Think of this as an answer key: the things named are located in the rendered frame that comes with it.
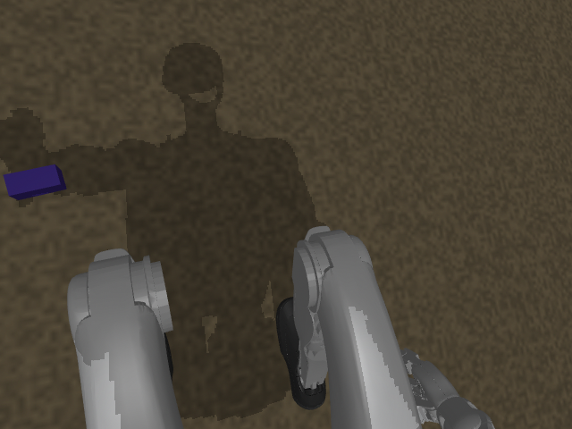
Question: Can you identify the right robot hand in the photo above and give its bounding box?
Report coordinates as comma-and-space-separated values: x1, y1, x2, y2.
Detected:
400, 348, 460, 424

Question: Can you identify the right robot foot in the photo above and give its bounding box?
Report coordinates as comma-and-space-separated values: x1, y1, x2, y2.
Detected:
276, 297, 326, 410

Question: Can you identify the right robot arm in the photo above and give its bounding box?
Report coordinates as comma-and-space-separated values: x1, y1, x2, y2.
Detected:
436, 397, 495, 429

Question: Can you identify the small box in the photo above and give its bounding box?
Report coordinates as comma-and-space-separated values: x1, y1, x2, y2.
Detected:
4, 164, 66, 200

